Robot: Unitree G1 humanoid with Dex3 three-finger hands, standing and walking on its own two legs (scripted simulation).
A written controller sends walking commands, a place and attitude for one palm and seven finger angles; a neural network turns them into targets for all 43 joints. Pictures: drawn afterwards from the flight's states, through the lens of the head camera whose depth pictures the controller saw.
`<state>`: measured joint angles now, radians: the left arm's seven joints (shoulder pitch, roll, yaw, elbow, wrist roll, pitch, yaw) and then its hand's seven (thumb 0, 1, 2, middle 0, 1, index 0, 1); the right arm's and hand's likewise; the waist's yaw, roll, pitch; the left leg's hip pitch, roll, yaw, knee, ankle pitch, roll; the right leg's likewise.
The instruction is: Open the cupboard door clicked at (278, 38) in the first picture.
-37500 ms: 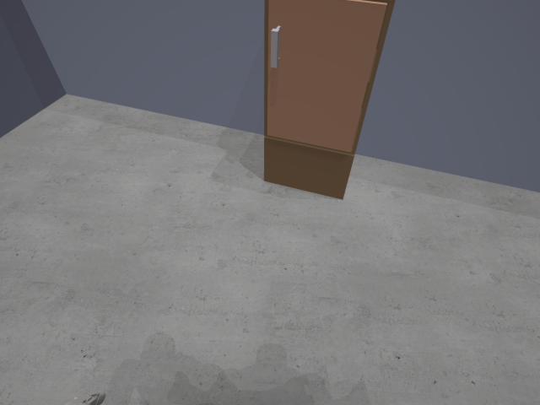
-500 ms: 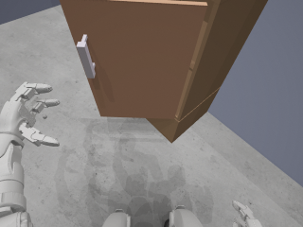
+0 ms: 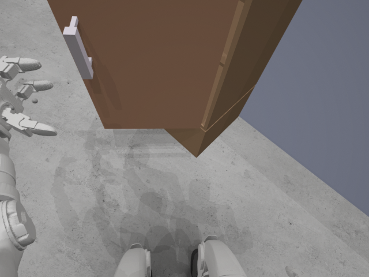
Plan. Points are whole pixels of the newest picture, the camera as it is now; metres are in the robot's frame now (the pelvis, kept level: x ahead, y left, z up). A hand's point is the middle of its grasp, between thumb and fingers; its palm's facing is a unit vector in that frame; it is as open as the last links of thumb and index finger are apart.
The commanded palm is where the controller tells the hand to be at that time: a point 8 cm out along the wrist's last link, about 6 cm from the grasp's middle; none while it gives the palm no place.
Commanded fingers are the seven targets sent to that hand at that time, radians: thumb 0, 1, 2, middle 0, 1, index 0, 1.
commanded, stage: move the hooked fingers beside the handle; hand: left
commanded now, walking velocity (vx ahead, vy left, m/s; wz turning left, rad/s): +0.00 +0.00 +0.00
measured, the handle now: (81, 49) +0.61 +0.23 +0.06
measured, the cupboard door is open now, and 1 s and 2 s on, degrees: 47 47 47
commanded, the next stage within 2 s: slide the fingers in behind the handle in 1.44 s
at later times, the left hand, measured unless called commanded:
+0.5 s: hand (38, 71) +0.53 +0.30 +0.07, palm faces +0.01 -1.00 -0.02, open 14.0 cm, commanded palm +0.53 +0.33 +0.06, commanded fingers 0.00 -0.50 0.30 -0.30 -1.20 -0.30 -1.20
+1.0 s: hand (46, 62) +0.56 +0.30 +0.06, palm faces +0.02 -1.00 -0.03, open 13.9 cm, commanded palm +0.55 +0.32 +0.06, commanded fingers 0.00 -0.50 0.30 -0.30 -1.20 -0.30 -1.20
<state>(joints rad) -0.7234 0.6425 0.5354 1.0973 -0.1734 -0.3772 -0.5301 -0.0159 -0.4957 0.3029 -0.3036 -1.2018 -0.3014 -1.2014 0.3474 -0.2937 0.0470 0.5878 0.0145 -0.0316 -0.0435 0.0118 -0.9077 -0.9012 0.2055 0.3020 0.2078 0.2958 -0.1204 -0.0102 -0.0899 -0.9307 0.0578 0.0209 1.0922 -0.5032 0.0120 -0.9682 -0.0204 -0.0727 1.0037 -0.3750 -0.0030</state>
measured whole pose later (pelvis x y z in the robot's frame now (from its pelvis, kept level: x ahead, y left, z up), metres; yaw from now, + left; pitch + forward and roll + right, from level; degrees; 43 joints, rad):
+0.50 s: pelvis +0.00 +0.02 -0.01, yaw -1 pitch +25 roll -5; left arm -1.01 0.83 0.55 1.26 -0.07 -0.33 -0.51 -0.02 -0.50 0.30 -0.30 -1.20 -0.30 -1.20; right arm 0.39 -0.30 0.08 0.59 -0.01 0.05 -0.03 0.01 -0.91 -0.90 0.21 0.30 0.21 0.30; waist -0.21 0.00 -0.07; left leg -1.09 0.06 0.00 1.16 -0.52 0.03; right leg -1.09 -0.02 -0.09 1.02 -0.37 0.01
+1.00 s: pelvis +0.02 +0.02 -0.01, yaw -2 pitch +28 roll -6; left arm -1.01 0.87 0.60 1.21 -0.04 -0.29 -0.48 -0.02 -0.49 0.30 -0.30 -1.20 -0.30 -1.20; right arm 0.43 -0.27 0.09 0.56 -0.02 0.12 0.01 0.01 -0.91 -0.90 0.21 0.30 0.21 0.30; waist -0.24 0.02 -0.07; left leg -1.11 0.08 0.00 1.15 -0.54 0.03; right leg -1.11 0.01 -0.09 0.99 -0.37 0.02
